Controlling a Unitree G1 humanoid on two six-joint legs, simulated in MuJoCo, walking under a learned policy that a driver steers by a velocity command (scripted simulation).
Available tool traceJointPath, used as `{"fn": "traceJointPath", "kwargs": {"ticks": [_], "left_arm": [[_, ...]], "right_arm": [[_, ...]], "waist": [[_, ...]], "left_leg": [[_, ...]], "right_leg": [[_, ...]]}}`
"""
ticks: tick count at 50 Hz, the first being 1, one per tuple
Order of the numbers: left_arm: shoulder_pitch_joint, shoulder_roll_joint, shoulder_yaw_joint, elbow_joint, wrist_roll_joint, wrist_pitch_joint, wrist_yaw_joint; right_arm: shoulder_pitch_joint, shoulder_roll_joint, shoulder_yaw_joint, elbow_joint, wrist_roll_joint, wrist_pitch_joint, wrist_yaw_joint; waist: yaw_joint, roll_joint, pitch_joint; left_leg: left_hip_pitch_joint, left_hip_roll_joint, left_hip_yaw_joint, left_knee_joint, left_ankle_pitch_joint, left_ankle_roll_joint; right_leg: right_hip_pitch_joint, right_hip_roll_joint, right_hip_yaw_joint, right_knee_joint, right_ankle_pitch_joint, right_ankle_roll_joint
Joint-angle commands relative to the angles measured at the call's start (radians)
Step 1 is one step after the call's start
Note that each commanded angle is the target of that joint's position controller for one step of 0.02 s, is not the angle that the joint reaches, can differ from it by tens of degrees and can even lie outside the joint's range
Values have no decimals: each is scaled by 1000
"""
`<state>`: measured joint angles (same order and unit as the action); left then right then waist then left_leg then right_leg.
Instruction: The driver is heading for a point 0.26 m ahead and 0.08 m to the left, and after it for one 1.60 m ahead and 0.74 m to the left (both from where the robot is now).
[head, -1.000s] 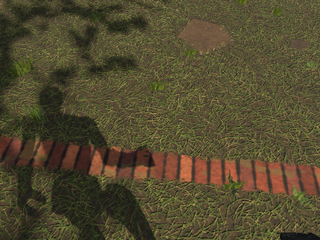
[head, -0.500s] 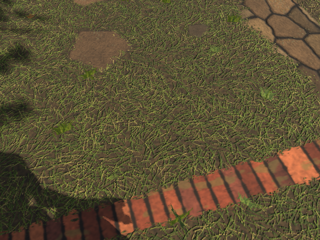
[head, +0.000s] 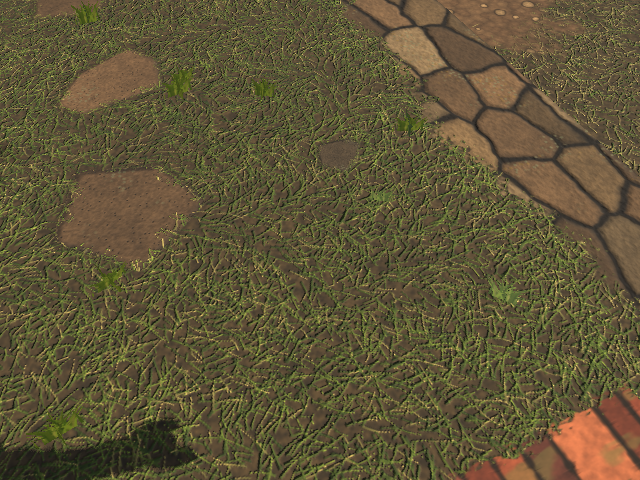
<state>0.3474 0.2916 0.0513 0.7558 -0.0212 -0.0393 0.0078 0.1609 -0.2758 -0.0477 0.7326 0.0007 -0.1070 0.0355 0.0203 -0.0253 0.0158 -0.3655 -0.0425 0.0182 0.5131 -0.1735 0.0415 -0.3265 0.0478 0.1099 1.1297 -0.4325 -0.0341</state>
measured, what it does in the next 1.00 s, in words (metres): walks ahead, turning left: right foot, then left foot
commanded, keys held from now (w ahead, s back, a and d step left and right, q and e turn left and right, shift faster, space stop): w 0.04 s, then w+q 0.96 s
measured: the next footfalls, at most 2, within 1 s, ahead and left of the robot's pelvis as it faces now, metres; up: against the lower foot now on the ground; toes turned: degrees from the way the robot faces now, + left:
right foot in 0.38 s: +0.37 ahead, -0.14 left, +0.00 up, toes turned +9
left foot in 0.88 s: +0.56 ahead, +0.20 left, +0.00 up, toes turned +27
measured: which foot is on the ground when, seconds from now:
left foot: down 0.00-0.38, up 0.40-0.86, down 0.88-1.00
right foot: up 0.00-0.36, down 0.38-0.88, up 0.90-1.00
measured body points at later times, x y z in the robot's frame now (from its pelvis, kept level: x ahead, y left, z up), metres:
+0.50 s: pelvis +0.27 -0.04 +0.01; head +0.29 -0.05 +0.45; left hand +0.39 +0.24 -0.08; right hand +0.36 -0.32 -0.12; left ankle +0.15 +0.09 -0.65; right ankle +0.33 -0.14 -0.73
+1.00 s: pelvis +0.50 +0.09 +0.00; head +0.53 +0.12 +0.44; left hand +0.45 +0.39 -0.12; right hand +0.77 -0.08 -0.09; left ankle +0.53 +0.18 -0.73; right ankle +0.47 -0.10 -0.64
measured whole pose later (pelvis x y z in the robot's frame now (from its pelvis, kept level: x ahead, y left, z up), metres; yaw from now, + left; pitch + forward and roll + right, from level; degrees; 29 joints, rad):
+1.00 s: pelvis +0.50 +0.09 +0.00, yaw +29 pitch +1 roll -1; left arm 0.23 0.31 0.06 0.79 -0.01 -0.10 0.00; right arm 0.19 -0.30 -0.07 0.65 0.02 -0.04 0.03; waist 0.01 -0.01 0.07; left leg -0.40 -0.08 0.01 0.56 -0.18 0.09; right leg -0.37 -0.05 0.02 1.19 -0.41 0.01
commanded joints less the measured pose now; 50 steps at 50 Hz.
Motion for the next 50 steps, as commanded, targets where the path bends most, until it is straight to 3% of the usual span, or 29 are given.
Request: {"fn": "traceJointPath", "kwargs": {"ticks": [1, 4, 6, 10, 13, 15, 17, 18, 19, 20, 21, 22, 23, 24, 25, 27, 29, 34, 39, 41, 42, 43, 44, 45, 46, 47, 48, 49, 50], "left_arm": [[-86, 113, 32, -110, 12, -32, -3], [-86, 66, 21, -113, 20, -28, -5], [-155, 44, 11, -138, 27, -34, -5], [-284, 27, 0, -156, 20, -51, -19], [-359, 45, 5, -175, 10, -63, -31], [-361, 73, 16, -179, 6, -72, -35], [-272, 105, 33, -154, 7, -78, -30], [-163, 143, 52, -128, 16, -80, -21], [4, 210, 71, -112, 32, -77, -9], [54, 273, 84, -86, 36, -60, -14], [37, 176, 62, -89, 26, -57, -18], [-11, 123, 46, -90, 20, -57, -16], [-69, 98, 36, -88, 25, -58, -18], [-109, 69, 28, -81, 28, -57, -20], [-134, 60, 26, -74, 35, -61, -19], [-150, 64, 33, -58, 31, -72, -18], [-148, 91, 43, -38, 30, -79, -14], [-127, 139, 57, -4, 26, -70, -4], [-59, 184, 71, 38, 2, -44, -2], [-61, 213, 79, 42, -7, -30, 2], [-64, 228, 83, 41, -12, -22, 5], [-77, 228, 82, 38, -16, -14, 8], [-63, 199, 68, 30, -2, -16, 13], [16, 56, 23, -25, 48, -32, 4], [-36, 90, 15, -46, 24, -70, -9], [-143, 162, 35, -73, -18, -92, -19], [-171, 148, 27, -83, -19, -104, -18], [-170, 143, 28, -70, 7, -107, -10], [-154, 155, 36, -62, 24, -99, -6]], "right_arm": [[86, -106, -25, -23, -14, 1, -8], [101, -115, -24, -5, 4, -2, -10], [119, -148, -35, 8, 12, 3, -19], [171, -175, -44, 33, 22, 22, -33], [230, -177, -46, 55, 29, 36, -39], [235, -184, -51, 57, 31, 45, -45], [220, -182, -52, 55, 28, 52, -49], [216, -151, -41, 48, 21, 52, -48], [206, -85, -17, 15, -2, 49, -46], [334, -15, 4, -17, 22, 34, -46], [305, -116, -19, 4, 43, 33, -49], [219, -161, -35, -10, 45, 37, -48], [185, -151, -37, -13, 36, 42, -49], [160, -140, -39, -20, 27, 47, -47], [162, -122, -40, -24, 28, 57, -41], [152, -83, -34, -36, 30, 74, -35], [116, -70, -31, -60, 23, 83, -33], [-12, -52, -17, -104, 22, 74, -5], [-143, -65, -17, -171, 22, 76, 20], [-125, -92, -30, -184, 18, 81, 25], [-68, -116, -44, -177, 16, 85, 23], [68, -155, -70, -144, 19, 88, 18], [246, -223, -106, -95, 23, 98, 1], [252, -346, -126, -91, 34, 98, -16], [267, -309, -106, -137, 26, 78, -9], [243, -236, -85, -124, 17, 62, -3], [201, -207, -76, -121, 17, 53, -4], [129, -177, -66, -128, 15, 50, -6], [80, -148, -56, -143, 4, 48, -10]], "waist": [[-46, 97, -21], [-28, 123, -22], [-40, 102, -4], [-79, 99, 12], [-98, 105, 17], [-79, 120, 14], [-16, 127, -20], [38, 111, -92], [108, -7, -246], [48, -308, -358], [70, -209, -282], [75, -134, -157], [48, -80, -99], [27, -77, -51], [2, -97, -27], [-15, -89, -8], [-20, -56, 11], [18, -23, 39], [50, -17, 74], [19, -42, 40], [-21, -59, -6], [-103, -47, -77], [-182, 3, -169], [-86, 289, -226], [-124, 238, -416], [-153, 149, -292], [-121, 106, -187], [-73, 46, -119], [-34, 60, -93]], "left_leg": [[315, 284, -406, -288, -37, 173], [254, 252, -323, -331, 119, 197], [238, 244, -286, -352, 172, 206], [191, 198, -208, -341, 196, 171], [211, 219, -245, -303, 161, 157], [241, 241, -293, -262, 126, 137], [226, 226, -296, -170, 173, 106], [175, 168, -261, -28, 211, 76], [22, 95, -196, 269, 18, 35], [-298, -10, -100, 573, -414, -13], [-405, 50, -161, 709, -399, -20], [-437, 83, -153, 735, -307, -19], [-401, 116, -136, 720, -231, -27], [-380, 138, -134, 682, -182, -33], [-337, 160, -134, 659, -148, -37], [-310, 173, -119, 628, -112, -47], [-336, 180, -121, 565, -56, -59], [-300, 164, -68, 291, 178, -49], [-296, 136, -4, 143, 132, 1], [-217, 84, 48, 124, 32, 39], [-124, 43, 80, 123, -17, 62], [63, -5, 101, 71, 11, 95], [363, 3, 25, 48, 45, 137], [696, 271, -486, -9, -42, 293], [792, 391, -889, -192, -239, 403], [725, 363, -759, -228, -214, 339], [588, 320, -630, -225, -149, 302], [440, 280, -530, -227, -33, 270], [335, 249, -461, -241, 84, 257]], "right_leg": [[-365, -131, 5, 19, 115, 9], [-321, -144, -36, -102, 132, 32], [-329, -142, -50, -240, 201, 53], [-217, -93, -68, -505, 427, 78], [-161, -68, -58, -589, 471, 76], [-114, -66, -42, -638, 432, 58], [38, -62, -58, -690, 391, 23], [215, -91, -46, -694, 376, -9], [478, -277, 129, -666, 340, -71], [712, -481, 542, -764, 121, -214], [646, -460, 600, -825, -59, -211], [536, -422, 442, -839, -25, -174], [428, -377, 327, -860, 93, -153], [348, -342, 241, -887, 186, -147], [282, -319, 167, -915, 250, -139], [223, -310, 77, -961, 341, -149], [212, -320, 11, -988, 411, -163], [235, -293, -167, -1001, 496, -139], [364, -332, -244, -952, 566, -104], [409, -336, -279, -845, 841, -82], [414, -329, -298, -737, 1009, -70], [368, -302, -330, -550, 1084, -46], [179, -264, -339, -287, 927, -6], [-279, -98, -318, 90, 37, 64], [-423, -9, -57, 265, -183, 68], [-517, -68, -10, 266, -89, 46], [-507, -108, -21, 187, -4, 28], [-443, -143, -21, 94, 53, 31], [-364, -165, -14, 29, 91, 35]]}}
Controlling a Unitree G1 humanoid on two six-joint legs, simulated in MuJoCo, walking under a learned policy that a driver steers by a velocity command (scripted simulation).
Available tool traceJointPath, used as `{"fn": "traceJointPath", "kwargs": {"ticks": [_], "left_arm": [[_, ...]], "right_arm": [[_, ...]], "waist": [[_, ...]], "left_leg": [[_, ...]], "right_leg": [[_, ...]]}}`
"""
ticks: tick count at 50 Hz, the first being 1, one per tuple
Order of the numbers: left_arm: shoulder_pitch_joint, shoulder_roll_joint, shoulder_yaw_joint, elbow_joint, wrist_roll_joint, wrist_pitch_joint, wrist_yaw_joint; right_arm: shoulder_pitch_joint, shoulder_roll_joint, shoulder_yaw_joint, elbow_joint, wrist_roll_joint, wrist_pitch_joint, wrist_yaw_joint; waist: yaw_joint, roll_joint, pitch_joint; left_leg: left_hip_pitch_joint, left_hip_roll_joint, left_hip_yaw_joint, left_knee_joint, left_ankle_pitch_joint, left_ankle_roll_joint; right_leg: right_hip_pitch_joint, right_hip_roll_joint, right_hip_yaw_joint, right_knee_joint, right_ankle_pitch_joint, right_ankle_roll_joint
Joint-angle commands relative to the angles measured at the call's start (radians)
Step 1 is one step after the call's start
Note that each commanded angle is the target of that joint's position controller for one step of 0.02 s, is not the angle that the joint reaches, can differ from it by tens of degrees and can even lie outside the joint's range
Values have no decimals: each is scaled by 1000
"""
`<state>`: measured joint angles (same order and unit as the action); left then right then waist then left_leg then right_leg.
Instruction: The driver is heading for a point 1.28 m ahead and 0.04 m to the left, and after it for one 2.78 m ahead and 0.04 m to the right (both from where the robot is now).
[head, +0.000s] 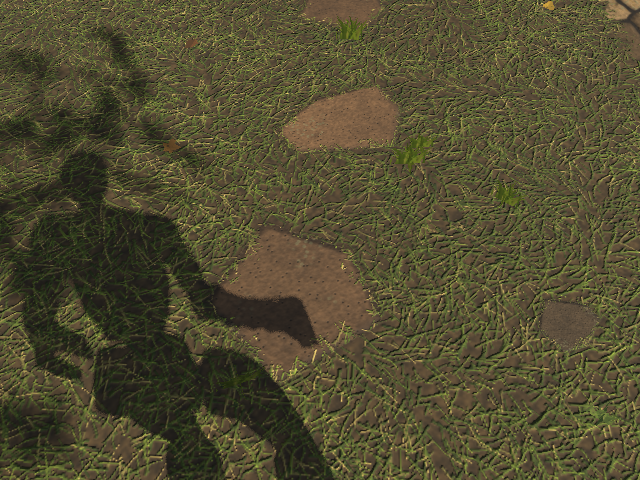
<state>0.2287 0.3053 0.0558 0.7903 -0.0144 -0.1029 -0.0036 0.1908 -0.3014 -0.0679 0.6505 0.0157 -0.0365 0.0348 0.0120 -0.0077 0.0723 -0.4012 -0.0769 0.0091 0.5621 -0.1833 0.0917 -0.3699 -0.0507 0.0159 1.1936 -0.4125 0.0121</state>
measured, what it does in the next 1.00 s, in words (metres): walks ahead, turning left: right foot, then left foot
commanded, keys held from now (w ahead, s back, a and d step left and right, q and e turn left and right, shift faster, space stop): w+q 0.32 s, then w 0.62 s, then w+e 0.06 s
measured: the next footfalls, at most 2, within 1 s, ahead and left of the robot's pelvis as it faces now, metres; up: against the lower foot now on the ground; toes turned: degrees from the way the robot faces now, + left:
right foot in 0.36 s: +0.39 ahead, -0.12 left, +0.00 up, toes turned +16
left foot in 0.84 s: +0.57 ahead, +0.20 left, +0.00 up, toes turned +18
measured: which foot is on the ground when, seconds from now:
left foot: down 0.00-0.38, up 0.40-0.82, down 0.84-1.00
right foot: up 0.00-0.34, down 0.36-0.84, up 0.86-1.00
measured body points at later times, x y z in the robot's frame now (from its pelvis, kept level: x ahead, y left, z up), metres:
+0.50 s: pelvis +0.29 -0.04 +0.01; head +0.31 -0.04 +0.46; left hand +0.35 +0.26 -0.09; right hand +0.44 -0.29 -0.11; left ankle +0.18 +0.07 -0.64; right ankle +0.35 -0.13 -0.73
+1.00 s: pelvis +0.53 +0.09 +0.01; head +0.55 +0.11 +0.46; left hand +0.51 +0.38 -0.12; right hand +0.74 -0.12 -0.08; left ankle +0.54 +0.19 -0.73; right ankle +0.52 -0.07 -0.64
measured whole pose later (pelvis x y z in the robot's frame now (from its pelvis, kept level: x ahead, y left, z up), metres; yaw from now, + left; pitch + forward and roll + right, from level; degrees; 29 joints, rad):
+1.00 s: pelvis +0.53 +0.09 +0.01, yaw +17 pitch +1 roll +0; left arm 0.28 0.32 0.04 0.85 -0.02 -0.08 -0.01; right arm 0.21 -0.27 -0.04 0.70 0.00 -0.07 0.03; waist 0.01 -0.03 0.03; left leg -0.29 -0.04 0.04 0.43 -0.17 0.06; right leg -0.45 -0.07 0.02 1.11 -0.34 -0.01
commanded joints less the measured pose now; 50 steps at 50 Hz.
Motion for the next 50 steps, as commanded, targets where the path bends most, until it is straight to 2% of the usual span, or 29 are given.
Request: {"fn": "traceJointPath", "kwargs": {"ticks": [1, 4, 9, 11, 14, 16, 17, 18, 19, 20, 21, 22, 23, 24, 26, 29, 31, 34, 38, 40, 41, 42, 43, 44, 45, 46, 47, 48, 50], "left_arm": [[-21, 141, 34, -94, 22, -23, 3], [-41, 96, 23, -101, 33, 3, 5], [-232, 48, 0, -147, 24, -1, -8], [-278, 61, 2, -164, 12, -7, -16], [-283, 98, 16, -172, 7, -17, -25], [-221, 117, 29, -159, 4, -26, -24], [-133, 133, 42, -134, 9, -30, -20], [-9, 169, 54, -118, 29, -36, -14], [119, 256, 77, -89, 47, -26, -11], [159, 213, 72, -60, 18, -18, -24], [112, 140, 51, -70, 5, -14, -24], [61, 111, 40, -78, 13, -6, -22], [24, 91, 32, -75, 19, -1, -20], [5, 72, 23, -71, 27, -1, -18], [2, 63, 19, -58, 23, -5, -16], [24, 112, 30, -34, 8, -9, -12], [37, 133, 35, -21, 3, -3, -10], [84, 152, 36, 5, -7, 7, -9], [144, 169, 38, 45, -16, 27, -7], [137, 186, 41, 53, -17, 39, -2], [128, 182, 38, 54, -19, 43, 0], [131, 154, 26, 49, -9, 43, 3], [146, 80, -2, 12, 18, 35, 4], [225, 22, -21, 6, 10, 15, 1], [156, 129, 5, 6, -11, 3, -6], [82, 149, 12, -16, -23, -5, -11], [46, 134, 10, -17, -13, -6, -7], [43, 124, 13, -13, -3, 0, -7], [82, 84, 9, 4, -9, 24, -10]], "right_arm": [[29, -118, -32, -73, -18, -22, -13], [44, -141, -39, -57, -9, -28, -28], [115, -164, -48, -20, 3, -17, -50], [152, -169, -51, -1, 8, -13, -51], [175, -154, -49, 14, 11, -5, -54], [161, -149, -50, 13, 8, 2, -55], [155, -120, -39, 11, 4, 3, -54], [162, -61, -17, 4, -6, 0, -51], [283, -5, 2, -12, 13, -9, -51], [311, -55, 1, -4, 24, -15, -54], [227, -130, -18, 1, 25, -14, -53], [144, -139, -20, -13, 13, -12, -54], [88, -128, -19, -29, 0, -16, -52], [73, -113, -20, -33, -4, -18, -48], [92, -73, -12, -26, 0, -18, -39], [26, -35, 7, -48, -11, -21, -33], [-33, -21, 18, -59, -12, -30, -26], [-124, -20, 22, -74, -3, -38, -15], [-202, -42, 16, -104, 5, -43, -1], [-159, -68, 5, -96, 2, -45, 1], [-67, -95, -12, -68, -4, -44, -3], [79, -143, -36, -26, -8, -41, -12], [238, -225, -55, -5, -26, -33, -25], [259, -257, -58, 9, -18, -29, -19], [227, -167, -33, 6, -6, -31, -15], [165, -140, -22, 2, -3, -34, -14], [109, -124, -16, -2, -12, -36, -12], [68, -97, -9, -4, -20, -40, -9], [36, -77, -7, 7, -25, -55, -8]], "waist": [[-4, 55, -139], [5, 39, -107], [-66, 73, -59], [-83, 81, -54], [-74, 103, -59], [-35, 137, -71], [9, 136, -112], [62, 84, -227], [45, -169, -377], [52, -280, -370], [70, -166, -229], [65, -95, -146], [51, -67, -84], [27, -76, -61], [1, -103, -67], [10, -82, -53], [29, -69, -48], [62, -67, -38], [68, -75, -17], [23, -81, -41], [-32, -69, -97], [-99, -48, -196], [-141, 105, -348], [-97, 321, -433], [-118, 206, -333], [-103, 166, -210], [-77, 96, -156], [-48, 89, -115], [-7, 106, -108]], "left_leg": [[306, 268, -426, -311, 148, 208], [191, 237, -337, -339, 262, 214], [115, 162, -266, -330, 122, 138], [134, 179, -307, -311, 72, 127], [225, 210, -394, -225, 38, 111], [248, 212, -435, -159, 69, 92], [243, 179, -408, -84, 120, 67], [177, 129, -344, 127, 92, 32], [-140, -9, -200, 466, -162, -52], [-323, 5, -193, 647, -407, -73], [-387, 50, -212, 716, -332, -75], [-380, 82, -172, 716, -261, -75], [-366, 106, -157, 665, -211, -74], [-326, 135, -153, 612, -171, -71], [-264, 157, -123, 534, -146, -74], [-268, 177, -82, 371, -62, -91], [-238, 175, -62, 237, 47, -95], [-162, 147, -30, 82, 171, -101], [-140, 127, -26, -14, 147, -70], [-45, 104, -5, -60, 103, -40], [101, 79, 19, -94, 108, -16], [325, 100, -1, -86, 114, 16], [640, 330, -298, -75, 84, 104], [788, 473, -698, -211, -103, 222], [722, 439, -667, -249, -213, 191], [600, 402, -525, -268, -158, 160], [487, 359, -435, -292, -64, 146], [401, 333, -361, -322, 31, 139], [302, 311, -268, -380, 119, 138]], "right_leg": [[-271, -70, 79, -65, 90, -2], [-236, -52, 49, -201, 165, 42], [-145, 21, 36, -565, 487, 63], [-114, 38, 48, -624, 515, 57], [-95, 45, 78, -693, 434, 31], [-12, 50, 65, -722, 350, -1], [105, 46, 44, -757, 356, -29], [321, -66, 136, -735, 333, -87], [678, -279, 529, -783, 139, -245], [715, -353, 801, -893, -114, -293], [606, -317, 704, -919, -188, -256], [493, -276, 565, -921, -97, -225], [388, -236, 467, -942, 18, -220], [320, -205, 396, -962, 111, -212], [262, -172, 313, -997, 222, -217], [243, -175, 229, -1042, 341, -243], [238, -158, 165, -1053, 388, -232], [234, -142, 100, -1047, 420, -210], [324, -193, 108, -1008, 452, -186], [356, -200, 93, -934, 591, -164], [341, -169, 53, -820, 735, -142], [259, -119, 10, -632, 751, -111], [-1, -39, -46, -285, 445, -57], [-275, 91, 17, -38, -160, -27], [-385, 29, 86, 54, -149, -34], [-417, -14, 61, 42, -52, -44], [-384, -47, 45, 0, 30, -41], [-347, -72, 48, -46, 85, -33], [-261, -92, 56, -78, 142, -18]]}}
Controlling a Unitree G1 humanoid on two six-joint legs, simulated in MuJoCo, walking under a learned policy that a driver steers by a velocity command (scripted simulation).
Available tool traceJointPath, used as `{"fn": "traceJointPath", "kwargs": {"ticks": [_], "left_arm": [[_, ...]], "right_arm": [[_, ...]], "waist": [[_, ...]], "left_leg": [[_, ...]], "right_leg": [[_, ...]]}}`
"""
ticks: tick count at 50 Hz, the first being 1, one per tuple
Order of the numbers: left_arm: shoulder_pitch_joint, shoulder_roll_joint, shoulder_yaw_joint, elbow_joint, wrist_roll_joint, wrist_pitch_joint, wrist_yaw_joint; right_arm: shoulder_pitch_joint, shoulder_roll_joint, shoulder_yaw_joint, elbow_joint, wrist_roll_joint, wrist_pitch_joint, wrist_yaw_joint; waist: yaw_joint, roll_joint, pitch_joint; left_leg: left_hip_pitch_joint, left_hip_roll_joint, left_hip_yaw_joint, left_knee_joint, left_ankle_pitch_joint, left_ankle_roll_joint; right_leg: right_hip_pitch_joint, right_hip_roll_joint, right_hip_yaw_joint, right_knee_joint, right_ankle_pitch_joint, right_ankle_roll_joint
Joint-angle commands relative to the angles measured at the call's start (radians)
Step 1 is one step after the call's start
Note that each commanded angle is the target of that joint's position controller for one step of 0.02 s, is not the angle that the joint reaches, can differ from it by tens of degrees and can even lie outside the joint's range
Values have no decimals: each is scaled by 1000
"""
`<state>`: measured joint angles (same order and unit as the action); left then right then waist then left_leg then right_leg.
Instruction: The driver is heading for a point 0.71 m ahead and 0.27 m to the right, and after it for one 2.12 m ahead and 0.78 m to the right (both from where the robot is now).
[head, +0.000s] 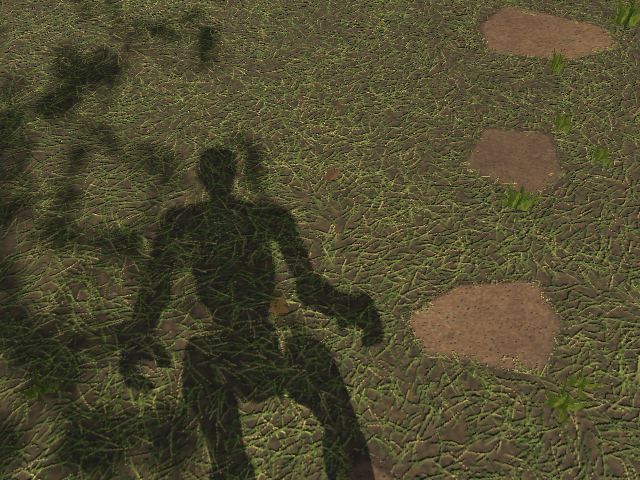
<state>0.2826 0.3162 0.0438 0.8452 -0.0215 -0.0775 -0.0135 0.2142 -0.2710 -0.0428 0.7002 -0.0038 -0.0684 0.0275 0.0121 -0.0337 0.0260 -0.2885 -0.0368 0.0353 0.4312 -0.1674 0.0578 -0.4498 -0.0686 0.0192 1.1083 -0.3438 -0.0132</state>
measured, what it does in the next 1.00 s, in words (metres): walks ahead, turning right: right foot, then left foot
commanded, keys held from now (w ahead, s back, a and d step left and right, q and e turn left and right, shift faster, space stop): w+e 0.92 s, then e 0.08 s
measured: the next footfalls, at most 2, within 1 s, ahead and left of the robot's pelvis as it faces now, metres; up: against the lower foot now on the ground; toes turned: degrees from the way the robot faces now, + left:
right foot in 0.38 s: +0.37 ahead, -0.16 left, +0.00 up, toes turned -13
left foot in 0.86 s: +0.70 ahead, -0.05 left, +0.00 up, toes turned -31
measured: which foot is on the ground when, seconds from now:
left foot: down 0.00-0.40, up 0.42-0.84, down 0.86-1.00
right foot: up 0.00-0.36, down 0.38-0.86, up 0.88-1.00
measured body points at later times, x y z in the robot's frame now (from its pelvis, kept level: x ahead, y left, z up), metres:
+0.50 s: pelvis +0.28 -0.07 -0.01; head +0.32 -0.09 +0.44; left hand +0.50 +0.15 -0.11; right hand +0.29 -0.36 -0.13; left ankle +0.19 +0.10 -0.64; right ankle +0.33 -0.15 -0.74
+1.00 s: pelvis +0.57 -0.11 +0.00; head +0.59 -0.11 +0.44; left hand +0.80 +0.09 -0.12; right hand +0.55 -0.41 -0.09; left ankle +0.66 -0.03 -0.74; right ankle +0.43 -0.18 -0.65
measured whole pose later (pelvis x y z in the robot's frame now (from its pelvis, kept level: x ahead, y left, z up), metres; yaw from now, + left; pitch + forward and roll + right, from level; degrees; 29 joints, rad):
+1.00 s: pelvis +0.57 -0.11 +0.00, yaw -33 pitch +1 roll +1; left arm 0.31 0.31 0.07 0.71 -0.02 -0.01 0.01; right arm 0.17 -0.26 -0.05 0.72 -0.02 -0.10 0.01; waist 0.01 -0.05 0.03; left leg -0.31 -0.02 0.04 0.47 -0.18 0.02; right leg -0.44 0.02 0.09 1.18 -0.41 0.00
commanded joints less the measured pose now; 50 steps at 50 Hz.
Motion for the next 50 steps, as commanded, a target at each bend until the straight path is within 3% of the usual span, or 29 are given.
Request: {"fn": "traceJointPath", "kwargs": {"ticks": [1, 4, 8, 13, 16, 17, 18, 19, 20, 21, 22, 23, 24, 25, 26, 29, 32, 34, 36, 39, 41, 42, 43, 44, 45, 46, 47, 48, 50], "left_arm": [[28, 56, 18, -49, -2, 11, 2], [-45, 45, 19, -74, 0, 25, 6], [-149, 26, 11, -105, 4, 15, -13], [-286, 13, 0, -179, 4, 13, -41], [-284, 37, 11, -214, 4, 15, -59], [-239, 58, 23, -213, 5, 19, -60], [-132, 93, 44, -193, 4, 22, -57], [31, 150, 77, -156, 0, 26, -43], [152, 270, 112, -142, 3, 36, -22], [126, 263, 101, -162, -10, 29, -21], [126, 188, 78, -164, 0, 25, -20], [83, 153, 69, -166, 4, 19, -17], [20, 131, 62, -175, 4, 17, -15], [-32, 99, 52, -191, 10, 16, -12], [-59, 92, 48, -207, 20, 17, -9], [-58, 117, 57, -210, 14, 12, 5], [-21, 141, 66, -194, 5, 18, 21], [15, 145, 68, -183, 1, 26, 27], [53, 148, 70, -167, -4, 32, 29], [71, 136, 69, -159, -6, 39, 34], [50, 127, 69, -165, -1, 45, 34], [48, 94, 58, -171, 3, 44, 32], [59, 31, 34, -187, 17, 41, 27], [196, -24, 16, -220, -12, 31, 26], [188, 82, 32, -195, -21, 30, 30], [81, 140, 49, -204, -15, 35, 30], [17, 136, 53, -217, -4, 41, 33], [-17, 128, 58, -230, 8, 44, 33], [14, 93, 61, -234, 0, 61, 28]], "right_arm": [[11, -110, -35, -30, -3, -33, -2], [33, -130, -44, 7, -14, -45, -12], [42, -149, -46, 36, -9, -45, -25], [125, -174, -55, 97, 7, -19, -34], [117, -200, -63, 103, 14, 10, -45], [110, -215, -68, 99, 14, 19, -53], [101, -222, -69, 94, 13, 30, -60], [93, -215, -63, 84, 13, 34, -68], [166, -133, -34, 42, -12, 14, -62], [177, -72, -5, 26, -18, -25, -42], [63, -158, -28, 5, 23, -58, -22], [-3, -161, -26, -21, 42, -74, -17], [-17, -150, -25, -20, 25, -79, -23], [-13, -161, -35, -13, 3, -72, -30], [5, -157, -38, -13, -5, -60, -29], [11, -120, -31, -20, -14, -32, -34], [-109, -85, -16, -52, -15, -31, -33], [-184, -74, -10, -68, -6, -37, -25], [-230, -89, -14, -84, 7, -44, -17], [-230, -131, -30, -89, 13, -56, -7], [-150, -152, -44, -70, 14, -65, -8], [-59, -176, -58, -49, 5, -69, -14], [80, -227, -73, -38, -12, -71, -23], [164, -308, -93, -2, -21, -56, -20], [149, -218, -76, -12, 4, -51, -14], [107, -158, -59, -23, 6, -46, -18], [46, -138, -49, -31, -8, -39, -21], [6, -113, -41, -26, -14, -34, -23], [-24, -97, -36, -15, -17, -36, -25]], "waist": [[1, 125, -51], [-10, 93, -3], [-43, 81, 27], [-94, 59, 66], [-63, 93, 31], [-34, 118, -12], [28, 125, -78], [113, 95, -162], [107, -102, -292], [65, -177, -418], [118, -91, -356], [102, -41, -225], [54, 35, -132], [17, 28, -89], [-12, 3, -73], [-33, -6, -52], [8, -20, -25], [43, -36, -24], [61, -46, -24], [44, -66, -30], [-6, -91, -44], [-52, -80, -100], [-108, 25, -234], [-50, 363, -349], [-72, 285, -293], [-100, 188, -169], [-86, 118, -89], [-66, 106, -33], [-21, 153, -31]], "left_leg": [[162, 270, -250, -271, 140, 175], [151, 269, -143, -309, 202, 168], [157, 238, -1, -332, 233, 121], [334, 291, 60, -286, 304, 101], [426, 310, 98, -151, 647, 71], [437, 307, 114, -60, 831, 57], [413, 290, 134, 95, 943, 39], [283, 251, 155, 321, 868, 3], [-114, 149, 159, 701, 368, -58], [-392, -38, -34, 945, -409, -89], [-503, 31, -156, 980, -369, -62], [-525, 74, -137, 918, -284, -42], [-486, 113, -127, 812, -222, -44], [-416, 140, -124, 735, -183, -53], [-357, 147, -126, 706, -160, -65], [-314, 139, -95, 580, -97, -116], [-277, 105, -82, 338, 115, -139], [-215, 67, -76, 200, 235, -140], [-187, 48, -91, 134, 265, -135], [-167, 46, -130, 64, 187, -105], [-66, 44, -114, 29, 119, -66], [85, 66, -116, 7, 110, -33], [330, 226, -266, 20, 38, 27], [631, 444, -733, -75, -203, 192], [605, 459, -836, -129, -432, 186], [494, 413, -674, -141, -401, 140], [370, 373, -528, -144, -180, 119], [276, 336, -412, -145, 58, 115], [186, 292, -246, -143, 393, 107]], "right_leg": [[-179, -74, 55, -8, 95, 16], [-244, -60, 94, -119, 229, 35], [-200, -29, 49, -355, 449, 25], [-251, -11, -1, -495, 416, -16], [-200, 41, -72, -516, 258, -61], [-122, 77, -106, -505, 202, -81], [21, 118, -127, -517, 183, -107], [280, 132, -89, -575, 239, -150], [691, -110, 312, -566, 230, -290], [880, -275, 803, -742, 98, -433], [848, -248, 718, -792, 51, -376], [712, -209, 574, -801, 91, -333], [552, -166, 470, -816, 184, -302], [435, -133, 397, -836, 283, -286], [355, -110, 373, -860, 336, -287], [227, -78, 291, -892, 447, -296], [166, -17, 219, -885, 402, -245], [151, 0, 217, -870, 328, -215], [179, -19, 265, -847, 272, -204], [279, -60, 363, -759, 226, -183], [293, -58, 397, -683, 251, -159], [265, -11, 369, -579, 280, -129], [159, 54, 286, -312, 160, -92], [-193, 188, 150, 14, -241, -27], [-321, 104, 171, 153, -231, -12], [-352, 70, 156, 188, -136, -4], [-317, 43, 127, 177, -71, 9], [-288, 24, 125, 136, -38, 20], [-194, 0, 97, 77, -41, 37]]}}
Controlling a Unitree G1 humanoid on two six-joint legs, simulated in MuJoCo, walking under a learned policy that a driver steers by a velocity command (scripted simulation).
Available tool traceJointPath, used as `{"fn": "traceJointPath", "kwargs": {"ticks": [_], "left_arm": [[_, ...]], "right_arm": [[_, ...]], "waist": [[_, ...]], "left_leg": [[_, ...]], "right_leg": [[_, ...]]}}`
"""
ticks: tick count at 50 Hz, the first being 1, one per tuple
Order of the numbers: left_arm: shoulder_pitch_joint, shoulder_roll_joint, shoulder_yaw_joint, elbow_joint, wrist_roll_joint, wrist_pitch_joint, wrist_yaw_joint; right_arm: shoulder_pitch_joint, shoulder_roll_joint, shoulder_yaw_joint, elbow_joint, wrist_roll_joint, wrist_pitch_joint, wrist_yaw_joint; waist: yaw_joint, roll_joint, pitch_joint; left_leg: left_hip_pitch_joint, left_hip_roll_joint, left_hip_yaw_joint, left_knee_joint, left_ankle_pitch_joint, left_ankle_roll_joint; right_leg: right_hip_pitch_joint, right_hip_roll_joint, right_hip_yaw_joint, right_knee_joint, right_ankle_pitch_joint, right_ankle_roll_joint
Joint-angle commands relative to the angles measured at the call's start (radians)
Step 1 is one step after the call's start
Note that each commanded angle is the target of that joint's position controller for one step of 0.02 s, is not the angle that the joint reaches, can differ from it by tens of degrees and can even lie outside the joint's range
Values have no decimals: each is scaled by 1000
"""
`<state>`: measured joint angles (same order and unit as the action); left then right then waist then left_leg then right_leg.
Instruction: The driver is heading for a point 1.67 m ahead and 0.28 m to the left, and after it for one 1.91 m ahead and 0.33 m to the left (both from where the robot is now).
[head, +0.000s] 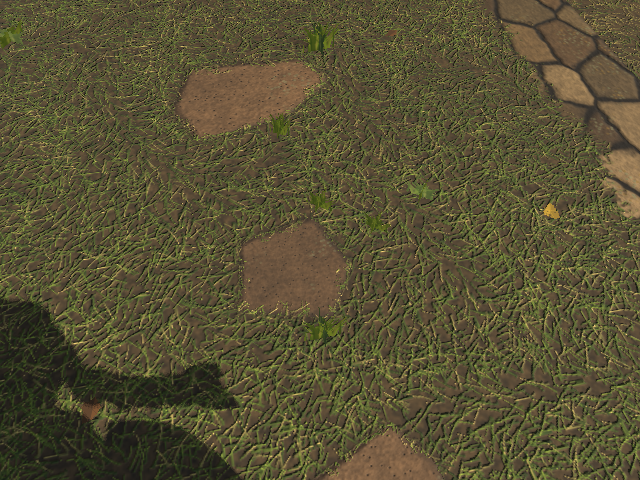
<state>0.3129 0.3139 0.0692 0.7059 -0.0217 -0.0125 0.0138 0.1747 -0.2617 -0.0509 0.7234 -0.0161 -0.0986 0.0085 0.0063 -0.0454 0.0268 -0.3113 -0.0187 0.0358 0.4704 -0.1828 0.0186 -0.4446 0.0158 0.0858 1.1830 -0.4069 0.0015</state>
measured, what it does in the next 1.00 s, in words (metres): walks ahead: right foot, then left foot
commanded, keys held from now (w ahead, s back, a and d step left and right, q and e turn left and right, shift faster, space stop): e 0.28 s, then q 0.72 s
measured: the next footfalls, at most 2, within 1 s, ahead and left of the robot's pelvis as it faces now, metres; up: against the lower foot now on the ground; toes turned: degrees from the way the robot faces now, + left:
right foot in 0.32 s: +0.24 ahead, -0.15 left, +0.00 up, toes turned -12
left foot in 0.72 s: +0.20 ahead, +0.09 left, +0.00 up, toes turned -1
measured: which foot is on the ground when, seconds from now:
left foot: down 0.00-0.32, up 0.34-0.70, down 0.72-1.00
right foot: up 0.00-0.30, down 0.32-0.74, up 0.76-1.00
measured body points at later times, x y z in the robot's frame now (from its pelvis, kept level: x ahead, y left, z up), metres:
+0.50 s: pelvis +0.15 -0.04 +0.00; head +0.18 -0.06 +0.45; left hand +0.38 +0.17 -0.08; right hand +0.21 -0.33 -0.13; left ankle +0.16 +0.12 -0.69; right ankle +0.20 -0.14 -0.74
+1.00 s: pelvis +0.17 +0.00 +0.01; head +0.21 +0.03 +0.46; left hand +0.33 +0.30 -0.10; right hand +0.29 -0.29 -0.09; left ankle +0.16 +0.09 -0.74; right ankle +0.19 -0.16 -0.67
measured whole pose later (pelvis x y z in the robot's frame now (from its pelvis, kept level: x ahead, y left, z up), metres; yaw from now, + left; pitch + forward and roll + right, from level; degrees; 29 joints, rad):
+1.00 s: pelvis +0.17 +0.00 +0.01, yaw +5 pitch +2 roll -3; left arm 0.06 0.31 0.10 0.76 -0.01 0.02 0.05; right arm 0.21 -0.30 -0.07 0.78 0.01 0.02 -0.04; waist -0.02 -0.02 0.05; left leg -0.24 -0.03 -0.09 0.44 -0.22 0.05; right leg -0.49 0.03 0.06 0.91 -0.36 0.08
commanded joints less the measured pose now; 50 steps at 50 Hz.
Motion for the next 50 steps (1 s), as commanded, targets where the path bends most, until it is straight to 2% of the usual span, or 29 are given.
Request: {"fn": "traceJointPath", "kwargs": {"ticks": [1, 4, 8, 12, 14, 15, 16, 17, 18, 19, 20, 21, 22, 23, 25, 28, 31, 33, 35, 36, 37, 38, 39, 40, 41, 42, 43, 46, 50], "left_arm": [[-13, 71, 31, -99, -1, 5, 1], [-57, 31, 17, -130, 5, 22, -3], [-127, 29, 15, -148, 9, 22, -30], [-185, 64, 33, -186, 11, 29, -55], [-129, 89, 50, -182, 14, 32, -57], [-52, 116, 66, -160, 20, 28, -47], [13, 204, 86, -165, 27, 27, -24], [-43, 253, 70, -202, 47, 22, -8], [-37, 125, 36, -199, 46, 15, -15], [-85, 70, 13, -180, 42, 5, -23], [-127, 36, 0, -156, 32, 0, -26], [-172, 30, -5, -145, 33, 0, -25], [-210, 49, -2, -131, 44, 0, -22], [-234, 54, 2, -121, 58, -3, -18], [-247, 65, 8, -102, 63, -7, -9], [-235, 109, 24, -74, 50, 7, 12], [-238, 102, 28, -52, 41, 20, 25], [-255, 98, 30, -41, 33, 25, 29], [-283, 99, 34, -31, 15, 34, 33], [-268, 89, 36, -17, 0, 38, 35], [-220, 52, 33, -7, 8, 42, 35], [-276, 22, 23, -55, 37, 37, 36], [-365, 40, 29, -73, 41, 32, 40], [-346, 61, 40, -61, 25, 34, 38], [-307, 67, 47, -35, 22, 37, 40], [-291, 80, 52, -19, 28, 39, 44], [-290, 78, 54, -15, 30, 37, 46], [-287, 49, 46, -11, 16, 24, 42], [-320, 40, 36, -12, 12, 13, 32]], "right_arm": [[9, -112, -30, -29, 1, -6, -5], [-9, -168, -50, -7, 8, 7, -16], [-36, -185, -54, 10, 22, 36, -31], [-24, -220, -65, 30, 48, 50, -27], [-42, -228, -70, 28, 63, 56, -29], [-10, -201, -61, 39, 61, 57, -26], [42, -163, -43, 34, 23, 54, -20], [118, -86, -5, 10, -20, 51, -5], [82, -163, -20, 49, 11, 60, 5], [31, -168, -23, 43, 42, 73, 8], [12, -140, -15, 51, 40, 83, 0], [-1, -140, -15, 62, 29, 96, -11], [28, -136, -15, 77, 26, 110, -16], [60, -127, -12, 93, 25, 118, -21], [65, -120, -8, 102, 24, 124, -28], [16, -153, -19, 76, 29, 133, -33], [-7, -141, -23, 58, 30, 141, -31], [7, -125, -24, 58, 29, 142, -24], [66, -115, -27, 75, 25, 141, -11], [91, -130, -33, 81, 17, 139, -5], [98, -209, -52, 69, 10, 135, -11], [76, -316, -73, 44, 10, 130, -20], [107, -288, -67, 36, -28, 109, -16], [70, -264, -61, 30, -27, 90, -16], [9, -247, -62, 18, -2, 82, -21], [-19, -216, -54, 8, 21, 82, -26], [-21, -196, -47, 6, 29, 84, -34], [25, -197, -50, 7, 28, 96, -46], [37, -228, -65, -2, 31, 113, -54]], "waist": [[-6, 171, -34], [-3, 164, -53], [-23, 149, -75], [-29, 145, -64], [13, 137, -84], [45, 87, -129], [61, -85, -208], [-15, -270, -326], [55, -103, -436], [38, -67, -323], [16, -25, -251], [0, -29, -198], [-32, -55, -168], [-48, -70, -156], [-37, -81, -150], [-7, -80, -126], [1, -74, -90], [-11, -71, -88], [-51, -65, -100], [-62, -36, -86], [-33, 150, -68], [-24, 373, -10], [-91, 299, -54], [-57, 223, -60], [-23, 167, -55], [-15, 155, -59], [-10, 157, -74], [-19, 153, -110], [-43, 183, -104]], "left_leg": [[191, 267, -190, -186, 508, 158], [198, 286, -95, -208, 625, 186], [193, 261, 40, -206, 566, 157], [254, 290, 63, -121, 534, 131], [261, 277, 88, 16, 610, 100], [207, 228, 109, 165, 578, 68], [20, 157, 135, 413, 260, -1], [-270, 21, 68, 741, -555, -69], [-233, 63, -99, 788, -514, -73], [-255, 104, -99, 751, -477, -68], [-252, 128, -98, 655, -441, -71], [-204, 140, -97, 579, -392, -84], [-97, 128, -75, 528, -332, -99], [-30, 113, -61, 472, -296, -110], [18, 100, -44, 381, -234, -114], [-22, 94, -29, 377, -218, -95], [-61, 98, -20, 379, -247, -70], [-39, 90, 0, 321, -235, -51], [47, 61, 40, 161, -130, -19], [89, 55, 14, 42, -33, 15], [143, 182, -206, -108, 155, 82], [198, 382, -514, -155, 413, 250], [179, 411, -568, -185, 392, 333], [187, 361, -483, -172, 356, 295], [199, 304, -408, -148, 332, 236], [214, 284, -379, -139, 341, 205], [219, 263, -358, -130, 390, 196], [288, 231, -337, -110, 447, 197], [282, 215, -375, -99, 366, 199]], "right_leg": [[-189, -82, 5, -33, 18, 32], [-193, -93, -30, -182, 118, 52], [-75, -81, -79, -406, 339, 30], [-29, -60, -106, -539, 286, -18], [66, -19, -140, -640, 279, -59], [221, 17, -139, -729, 380, -94], [457, -148, 76, -739, 824, -168], [668, -441, 439, -698, 1160, -402], [592, -427, 403, -746, 969, -410], [516, -368, 280, -755, 865, -350], [440, -305, 208, -777, 731, -284], [348, -276, 158, -806, 647, -248], [227, -244, 93, -835, 637, -235], [172, -228, 51, -853, 618, -231], [162, -229, 16, -865, 545, -236], [191, -284, 50, -884, 402, -255], [212, -314, 55, -890, 321, -251], [228, -316, 31, -863, 356, -236], [224, -296, -24, -793, 405, -195], [201, -258, -65, -724, 349, -141], [100, -163, -173, -516, 206, -42], [-159, 20, -216, -327, -146, 54], [-198, 32, -70, -125, -264, 51], [-207, 6, -21, -55, -194, 37], [-218, -9, -13, -51, -112, 37], [-225, -19, -7, -67, -63, 43], [-200, -17, -7, -63, -22, 53], [-184, 2, -14, -159, 42, 75], [-112, 11, -6, -363, 63, 94]]}}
